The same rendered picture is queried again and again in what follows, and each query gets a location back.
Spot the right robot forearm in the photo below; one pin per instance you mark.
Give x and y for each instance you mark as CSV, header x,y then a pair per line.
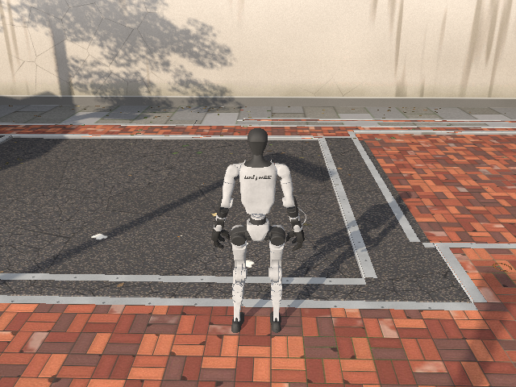
x,y
294,217

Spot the robot right upper arm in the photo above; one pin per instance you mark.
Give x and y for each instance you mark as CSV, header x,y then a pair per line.
x,y
286,184

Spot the robot left hand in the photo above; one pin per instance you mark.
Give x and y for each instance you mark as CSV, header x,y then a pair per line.
x,y
216,236

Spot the left robot foot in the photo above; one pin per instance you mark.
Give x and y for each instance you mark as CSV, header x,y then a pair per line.
x,y
236,326

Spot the robot right hand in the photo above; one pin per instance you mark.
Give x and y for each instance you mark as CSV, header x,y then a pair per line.
x,y
300,238

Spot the right robot thigh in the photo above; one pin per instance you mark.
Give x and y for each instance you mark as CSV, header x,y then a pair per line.
x,y
276,245

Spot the robot left upper arm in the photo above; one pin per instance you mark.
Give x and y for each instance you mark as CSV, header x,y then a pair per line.
x,y
229,184

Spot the left robot forearm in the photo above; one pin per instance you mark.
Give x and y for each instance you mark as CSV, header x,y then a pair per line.
x,y
220,216

